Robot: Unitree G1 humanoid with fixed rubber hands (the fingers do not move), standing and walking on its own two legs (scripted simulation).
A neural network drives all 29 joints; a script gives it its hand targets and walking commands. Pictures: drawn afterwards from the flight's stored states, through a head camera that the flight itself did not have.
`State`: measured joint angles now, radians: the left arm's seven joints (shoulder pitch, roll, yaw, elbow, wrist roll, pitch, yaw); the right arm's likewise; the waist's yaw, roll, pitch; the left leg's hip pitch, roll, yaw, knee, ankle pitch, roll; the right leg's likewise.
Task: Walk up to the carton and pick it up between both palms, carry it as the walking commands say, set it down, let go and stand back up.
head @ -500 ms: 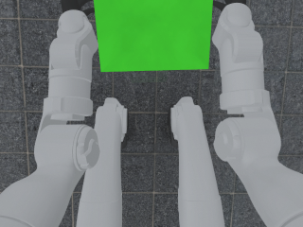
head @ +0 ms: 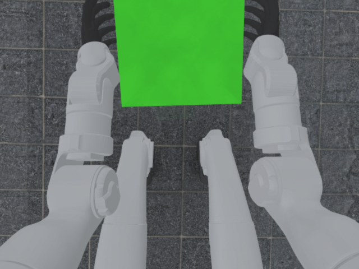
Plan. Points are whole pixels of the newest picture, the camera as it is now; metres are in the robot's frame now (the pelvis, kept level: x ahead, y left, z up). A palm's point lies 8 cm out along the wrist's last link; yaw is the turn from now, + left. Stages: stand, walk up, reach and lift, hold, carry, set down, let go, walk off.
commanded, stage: reach and lift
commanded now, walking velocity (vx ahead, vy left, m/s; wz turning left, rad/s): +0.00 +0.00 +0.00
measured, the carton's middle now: (179, 49) +0.50 +0.00 -0.16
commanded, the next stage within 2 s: none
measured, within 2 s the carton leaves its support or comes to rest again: neither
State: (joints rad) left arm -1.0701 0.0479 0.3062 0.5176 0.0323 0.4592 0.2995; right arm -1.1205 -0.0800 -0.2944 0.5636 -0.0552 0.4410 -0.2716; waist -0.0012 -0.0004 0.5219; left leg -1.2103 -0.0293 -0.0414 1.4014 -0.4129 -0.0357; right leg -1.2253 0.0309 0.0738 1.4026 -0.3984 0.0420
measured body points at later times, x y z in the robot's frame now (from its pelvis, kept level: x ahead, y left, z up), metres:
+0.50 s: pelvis +0.01 +0.00 +0.06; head +0.26 +0.00 +0.43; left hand +0.47 +0.16 +0.00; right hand +0.49 -0.15 +0.00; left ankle +0.14 +0.13 -0.58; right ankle +0.15 -0.13 -0.58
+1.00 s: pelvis +0.07 +0.00 +0.13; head +0.15 +0.00 +0.57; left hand +0.45 +0.16 +0.11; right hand +0.46 -0.16 +0.12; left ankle +0.14 +0.13 -0.58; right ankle +0.15 -0.13 -0.58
